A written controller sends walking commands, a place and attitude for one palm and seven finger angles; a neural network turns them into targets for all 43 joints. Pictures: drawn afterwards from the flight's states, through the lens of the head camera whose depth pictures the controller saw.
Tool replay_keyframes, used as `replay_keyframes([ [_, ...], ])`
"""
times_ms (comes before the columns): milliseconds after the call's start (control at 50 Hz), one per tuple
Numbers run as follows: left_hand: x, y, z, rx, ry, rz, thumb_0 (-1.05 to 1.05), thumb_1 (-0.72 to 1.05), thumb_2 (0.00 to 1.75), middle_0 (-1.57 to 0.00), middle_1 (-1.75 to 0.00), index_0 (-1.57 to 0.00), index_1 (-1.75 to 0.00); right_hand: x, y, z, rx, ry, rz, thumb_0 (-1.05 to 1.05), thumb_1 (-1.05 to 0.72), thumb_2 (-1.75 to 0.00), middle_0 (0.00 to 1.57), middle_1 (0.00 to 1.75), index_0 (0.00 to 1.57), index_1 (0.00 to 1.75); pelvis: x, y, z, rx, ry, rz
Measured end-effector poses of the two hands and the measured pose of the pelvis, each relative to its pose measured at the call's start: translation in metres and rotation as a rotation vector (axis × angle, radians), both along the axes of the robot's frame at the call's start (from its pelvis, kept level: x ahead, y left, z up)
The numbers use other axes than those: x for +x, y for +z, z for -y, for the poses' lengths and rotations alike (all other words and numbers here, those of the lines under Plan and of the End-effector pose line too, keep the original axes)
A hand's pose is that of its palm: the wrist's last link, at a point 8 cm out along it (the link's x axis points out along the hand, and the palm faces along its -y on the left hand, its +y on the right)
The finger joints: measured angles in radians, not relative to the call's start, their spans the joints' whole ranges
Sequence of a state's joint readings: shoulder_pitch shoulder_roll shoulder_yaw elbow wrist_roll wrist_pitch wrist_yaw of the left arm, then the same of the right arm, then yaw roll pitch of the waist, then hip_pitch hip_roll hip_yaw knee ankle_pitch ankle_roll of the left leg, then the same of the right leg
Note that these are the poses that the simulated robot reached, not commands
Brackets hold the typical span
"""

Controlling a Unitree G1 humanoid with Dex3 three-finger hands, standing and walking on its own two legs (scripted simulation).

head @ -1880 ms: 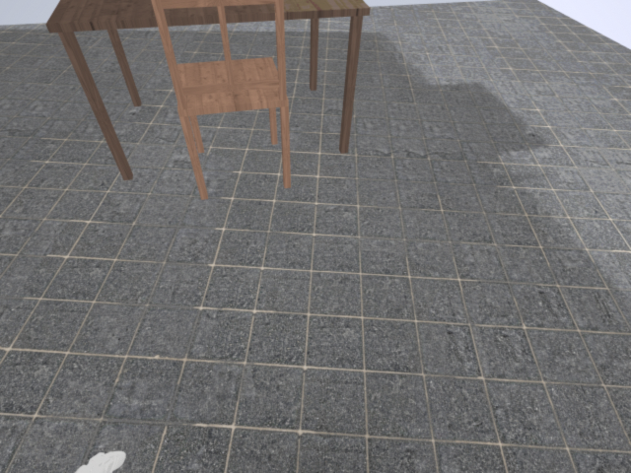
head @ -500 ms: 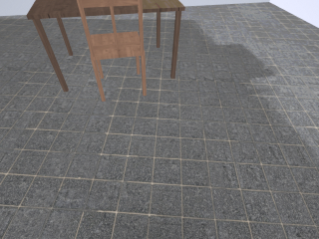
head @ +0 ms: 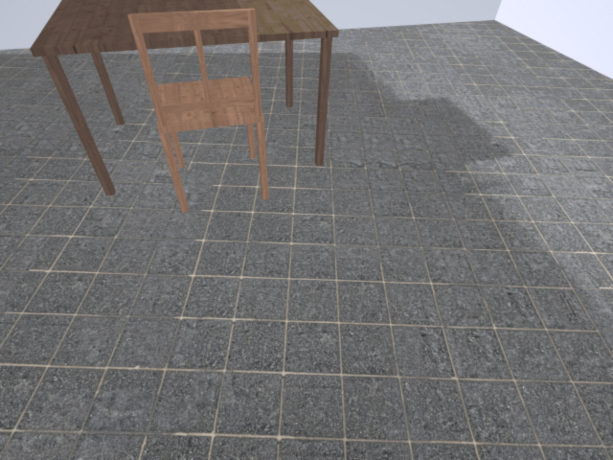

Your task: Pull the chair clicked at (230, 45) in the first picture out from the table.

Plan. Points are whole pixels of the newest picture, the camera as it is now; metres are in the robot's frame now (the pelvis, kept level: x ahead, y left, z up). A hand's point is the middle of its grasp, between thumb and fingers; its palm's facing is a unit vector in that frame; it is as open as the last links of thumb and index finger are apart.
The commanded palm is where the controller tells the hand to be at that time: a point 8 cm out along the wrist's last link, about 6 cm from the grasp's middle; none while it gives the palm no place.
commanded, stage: walk to a spot facing it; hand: left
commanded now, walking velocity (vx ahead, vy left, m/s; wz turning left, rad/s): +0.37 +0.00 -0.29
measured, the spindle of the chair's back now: (203, 67) +1.40 +0.49 -0.09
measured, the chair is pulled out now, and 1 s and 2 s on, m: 0.00 0.00 0.00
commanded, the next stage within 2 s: turn to face it in 1.74 s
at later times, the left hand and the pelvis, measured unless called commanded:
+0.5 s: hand out of the picture +0.09 +0.22 -0.19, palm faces -0.02 -0.99 -0.15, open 7.4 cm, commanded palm none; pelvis +0.19 +0.05 -0.02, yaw -7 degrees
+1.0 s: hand (274, 257) +0.58 +0.12 -0.18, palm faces -0.32 -0.93 -0.18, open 7.4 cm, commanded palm none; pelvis +0.41 -0.01 -0.02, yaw -16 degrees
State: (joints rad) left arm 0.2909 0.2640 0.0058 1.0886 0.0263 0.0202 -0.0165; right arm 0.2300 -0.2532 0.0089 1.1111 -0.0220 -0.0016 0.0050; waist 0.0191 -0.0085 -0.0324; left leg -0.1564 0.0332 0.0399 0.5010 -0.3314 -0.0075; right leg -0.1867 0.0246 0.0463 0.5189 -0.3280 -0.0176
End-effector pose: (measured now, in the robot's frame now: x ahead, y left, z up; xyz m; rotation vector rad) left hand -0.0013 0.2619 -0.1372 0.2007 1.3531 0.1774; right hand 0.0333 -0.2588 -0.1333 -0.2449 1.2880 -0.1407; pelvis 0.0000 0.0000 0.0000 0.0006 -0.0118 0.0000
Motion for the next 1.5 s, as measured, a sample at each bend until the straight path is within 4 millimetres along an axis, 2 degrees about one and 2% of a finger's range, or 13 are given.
replay_keyframes([
  [140,0.003,-0.018,0.033,-0.053,0.027,-0.089,0.0,0.9,0.89,-0.2,-0.29,-0.2,-0.3,-0.022,-0.023,-0.009,0.045,-0.09,-0.127,0.0,-0.9,-0.9,0.2,0.3,0.21,0.3,0.042,-0.015,0.009,-0.011,-0.014,-0.019],
  [200,0.007,-0.018,0.043,-0.06,0.069,-0.09,0.0,0.9,0.89,-0.2,-0.29,-0.21,-0.3,-0.009,-0.023,-0.012,0.046,-0.08,-0.182,0.0,-0.9,-0.9,0.2,0.3,0.21,0.3,0.061,-0.016,0.009,-0.017,-0.004,-0.025],
  [260,0.002,-0.013,0.048,-0.067,0.095,-0.139,0.0,0.9,0.89,-0.2,-0.29,-0.21,-0.3,0.034,-0.017,-0.017,0.042,-0.061,-0.144,0.01,-0.9,-0.9,0.2,0.3,0.21,0.3,0.082,-0.011,0.003,-0.013,-0.029,-0.027],
  [340,-0.001,-0.007,0.045,-0.097,0.091,-0.271,0.0,0.9,0.89,-0.2,-0.29,-0.21,-0.3,0.124,-0.007,-0.03,0.043,-0.05,0.024,0.01,-0.9,-0.9,0.2,0.3,0.2,0.3,0.112,-0.008,-0.011,-0.01,-0.063,-0.035],
  [420,0.023,-0.016,0.023,-0.119,0.078,-0.356,0.0,0.9,0.89,-0.2,-0.3,-0.21,-0.3,0.212,-0.002,-0.051,0.035,-0.04,0.214,0.0,-0.9,-0.9,0.2,0.3,0.2,0.3,0.152,-0.02,-0.031,-0.016,-0.083,-0.026],
  [500,0.095,-0.028,-0.01,-0.091,0.026,-0.299,0.01,0.9,0.89,-0.2,-0.3,-0.21,-0.3,0.245,0.002,-0.069,0.026,-0.078,0.28,0.0,-0.9,-0.9,0.2,0.3,0.2,0.3,0.186,-0.022,-0.046,-0.014,-0.129,-0.001],
  [660,0.311,-0.007,-0.033,-0.056,-0.123,0.076,0.0,0.91,0.89,-0.2,-0.29,-0.2,-0.29,0.216,0.015,-0.073,-0.01,-0.237,0.119,-0.03,-0.96,-0.9,0.2,0.3,0.21,0.3,0.251,0.004,-0.054,-0.006,-0.178,-0.005],
  [800,0.451,0.007,0.003,-0.085,-0.255,0.207,0.0,0.91,0.89,-0.19,-0.29,-0.2,-0.29,0.182,0.008,-0.082,0.025,-0.36,-0.094,-0.01,-0.93,-0.9,0.2,0.3,0.2,0.3,0.31,0.005,-0.044,0.007,-0.223,-0.008],
  [980,0.582,-0.009,0.089,-0.107,-0.402,0.251,0.0,0.91,0.89,-0.2,-0.29,-0.2,-0.3,0.181,-0.013,-0.099,0.161,-0.51,-0.355,0.0,-0.91,-0.9,0.2,0.3,0.2,0.3,0.4,-0.02,0.007,0.004,-0.277,-0.005],
  [1060,0.592,-0.01,0.103,-0.111,-0.361,0.222,0.0,0.91,0.89,-0.2,-0.29,-0.2,-0.3,0.233,-0.014,-0.076,0.17,-0.512,-0.317,0.0,-0.91,-0.9,0.2,0.3,0.2,0.3,0.432,-0.014,0.026,-0.002,-0.288,0.016],
  [1280,0.598,0.0,0.072,-0.038,-0.257,0.032,-0.01,0.93,0.89,-0.2,-0.29,-0.2,-0.3,0.454,0.001,0.014,0.052,-0.381,0.04,0.01,-0.94,-0.9,0.2,0.3,0.2,0.3,0.527,0.004,0.039,-0.03,-0.285,-0.015],
  [1420,0.616,-0.027,0.06,-0.09,-0.176,-0.098,0.0,0.91,0.89,-0.2,-0.29,-0.2,-0.3,0.577,0.006,0.024,-0.012,-0.279,0.136,0.01,-0.93,-0.9,0.2,0.3,0.2,0.3,0.606,-0.011,0.028,-0.038,-0.279,-0.012],
  [1500,0.652,-0.027,0.058,-0.1,-0.207,-0.156,0.0,0.91,0.89,-0.2,-0.29,-0.2,-0.3,0.614,0.01,0.014,-0.019,-0.303,0.186,0.0,-0.92,-0.9,0.2,0.3,0.2,0.3,0.643,-0.008,0.023,-0.028,-0.317,0.002],
])
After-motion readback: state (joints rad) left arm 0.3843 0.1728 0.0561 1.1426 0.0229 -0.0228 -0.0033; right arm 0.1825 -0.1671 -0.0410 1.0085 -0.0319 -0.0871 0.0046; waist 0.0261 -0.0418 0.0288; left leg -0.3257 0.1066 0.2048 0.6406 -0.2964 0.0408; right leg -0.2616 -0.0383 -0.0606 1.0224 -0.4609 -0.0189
